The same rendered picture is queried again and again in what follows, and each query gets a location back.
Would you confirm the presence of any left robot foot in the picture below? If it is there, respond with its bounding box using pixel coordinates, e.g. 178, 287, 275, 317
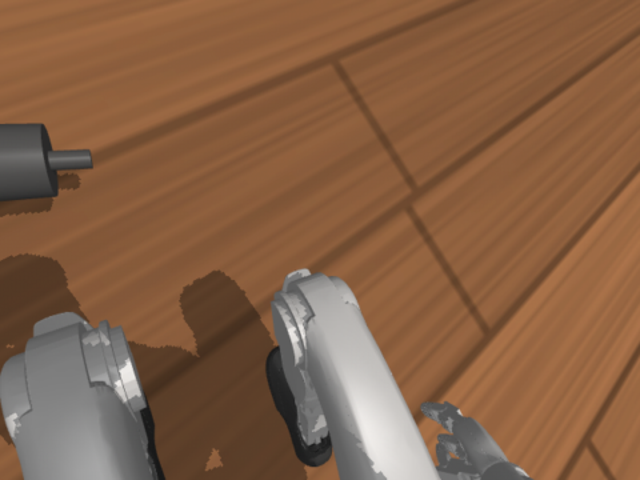
140, 391, 166, 480

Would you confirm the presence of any bottle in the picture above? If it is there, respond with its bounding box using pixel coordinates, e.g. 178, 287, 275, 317
0, 123, 93, 201

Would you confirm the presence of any right robot foot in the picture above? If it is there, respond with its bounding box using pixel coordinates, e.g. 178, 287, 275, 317
266, 346, 332, 467

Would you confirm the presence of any right robot arm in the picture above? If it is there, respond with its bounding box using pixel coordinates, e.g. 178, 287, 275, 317
480, 462, 534, 480

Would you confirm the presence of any right robot hand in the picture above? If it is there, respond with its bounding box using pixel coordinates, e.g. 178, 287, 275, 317
420, 401, 509, 480

